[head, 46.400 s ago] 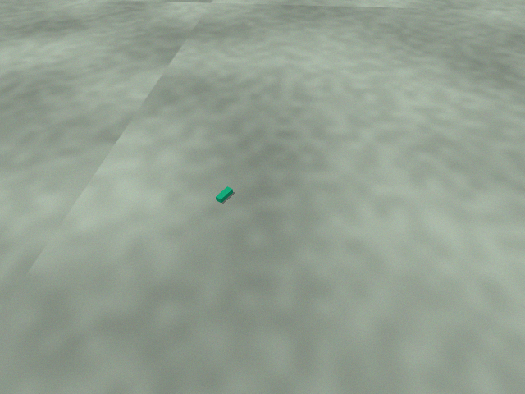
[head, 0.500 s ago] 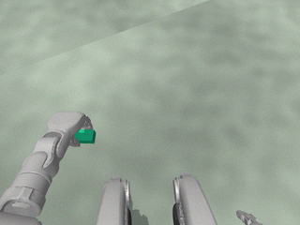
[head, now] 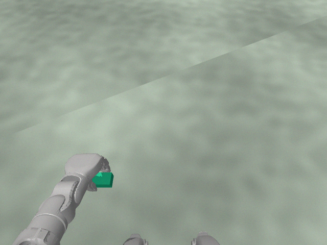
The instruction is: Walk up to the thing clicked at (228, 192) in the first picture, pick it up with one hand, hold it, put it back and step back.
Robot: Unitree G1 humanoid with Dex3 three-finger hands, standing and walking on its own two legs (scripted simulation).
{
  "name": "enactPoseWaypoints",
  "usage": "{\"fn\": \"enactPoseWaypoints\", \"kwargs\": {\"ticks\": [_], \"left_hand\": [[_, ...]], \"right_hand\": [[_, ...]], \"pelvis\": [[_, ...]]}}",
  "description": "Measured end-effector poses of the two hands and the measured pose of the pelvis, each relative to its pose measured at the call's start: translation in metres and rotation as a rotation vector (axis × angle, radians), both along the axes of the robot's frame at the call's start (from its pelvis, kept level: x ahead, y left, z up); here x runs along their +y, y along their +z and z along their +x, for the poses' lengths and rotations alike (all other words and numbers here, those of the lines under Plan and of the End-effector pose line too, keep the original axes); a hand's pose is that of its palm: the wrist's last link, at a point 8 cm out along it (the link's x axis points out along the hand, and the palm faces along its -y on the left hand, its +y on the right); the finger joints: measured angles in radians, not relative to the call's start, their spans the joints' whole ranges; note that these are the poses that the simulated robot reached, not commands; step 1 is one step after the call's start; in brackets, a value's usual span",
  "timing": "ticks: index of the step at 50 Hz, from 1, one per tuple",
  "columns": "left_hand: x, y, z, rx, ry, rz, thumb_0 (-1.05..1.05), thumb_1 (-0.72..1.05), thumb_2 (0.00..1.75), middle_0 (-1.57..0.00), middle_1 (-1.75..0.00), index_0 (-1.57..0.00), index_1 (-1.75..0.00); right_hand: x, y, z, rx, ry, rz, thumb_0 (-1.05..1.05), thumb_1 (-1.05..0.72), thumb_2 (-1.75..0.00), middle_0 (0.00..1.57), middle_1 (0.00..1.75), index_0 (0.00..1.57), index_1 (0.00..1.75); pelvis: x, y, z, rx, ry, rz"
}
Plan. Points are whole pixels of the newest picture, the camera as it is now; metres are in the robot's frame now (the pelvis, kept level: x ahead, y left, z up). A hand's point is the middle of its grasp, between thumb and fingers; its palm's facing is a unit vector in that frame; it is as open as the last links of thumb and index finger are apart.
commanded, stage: lift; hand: left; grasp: from above
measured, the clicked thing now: (95, 179) +0.36 +0.21 -0.11
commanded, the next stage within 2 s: hold in 0.28 s
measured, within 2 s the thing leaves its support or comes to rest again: neither
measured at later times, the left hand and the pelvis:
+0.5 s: hand (81, 164) +0.36 +0.22 -0.01, palm faces -0.46 -0.03 -0.89, open 6.5 cm; pelvis +0.04 +0.00 +0.06, yaw +0 degrees
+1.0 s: hand (77, 165) +0.34 +0.21 +0.03, palm faces -0.45 -0.01 -0.89, open 6.5 cm; pelvis +0.04 +0.00 +0.07, yaw -1 degrees
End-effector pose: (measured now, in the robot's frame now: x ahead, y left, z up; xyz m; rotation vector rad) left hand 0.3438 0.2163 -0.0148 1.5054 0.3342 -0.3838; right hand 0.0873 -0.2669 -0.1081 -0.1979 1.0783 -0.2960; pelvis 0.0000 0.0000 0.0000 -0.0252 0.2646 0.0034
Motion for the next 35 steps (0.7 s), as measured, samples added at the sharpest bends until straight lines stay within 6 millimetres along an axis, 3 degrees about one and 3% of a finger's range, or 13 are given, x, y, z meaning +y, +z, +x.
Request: {"fn": "enactPoseWaypoints", "kwargs": {"ticks": [16,35], "left_hand": [[0.004,0.050,0.018,0.021,0.053,0.005,0.00,0.53,0.02,-1.02,-0.09,-1.05,-0.07],[0.005,0.086,0.018,0.012,0.009,0.012,0.00,0.52,0.04,-1.03,-0.09,-1.05,-0.06]], "right_hand": [[0.009,0.039,0.020,0.009,-0.023,0.044,0.01,-0.91,-0.90,0.20,0.30,0.20,0.30],[0.009,0.064,0.060,-0.062,0.005,0.049,0.01,-0.91,-0.90,0.20,0.30,0.20,0.30]], "pelvis": [[0.002,0.046,0.031,-0.072,-0.009,0.011],[0.003,0.066,0.045,-0.132,-0.013,0.017]]}}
